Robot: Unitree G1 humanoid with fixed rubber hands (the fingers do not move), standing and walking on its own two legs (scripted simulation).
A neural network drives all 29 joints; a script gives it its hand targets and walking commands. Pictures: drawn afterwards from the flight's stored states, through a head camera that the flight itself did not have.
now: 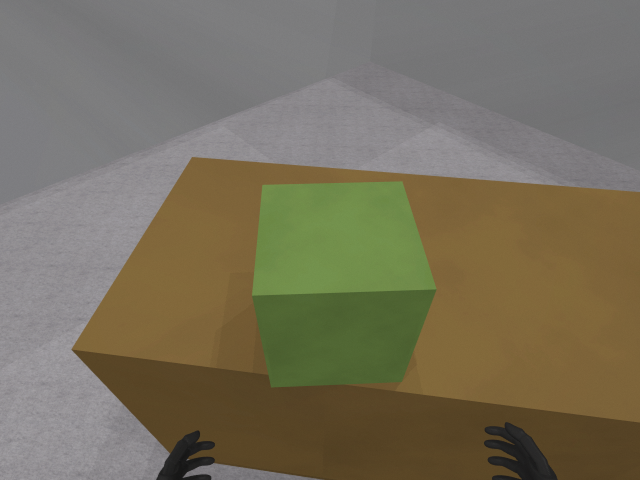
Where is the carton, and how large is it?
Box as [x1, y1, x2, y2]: [252, 181, 436, 386]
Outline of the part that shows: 401,181 262,185 252,297 271,386 401,381 436,289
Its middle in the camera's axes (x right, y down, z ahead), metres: +0.03 +0.08 +0.59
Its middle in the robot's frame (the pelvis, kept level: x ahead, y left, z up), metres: +0.40 +0.02 -0.01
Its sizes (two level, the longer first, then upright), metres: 0.210 0.200 0.250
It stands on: a pedestal, 0.65 m high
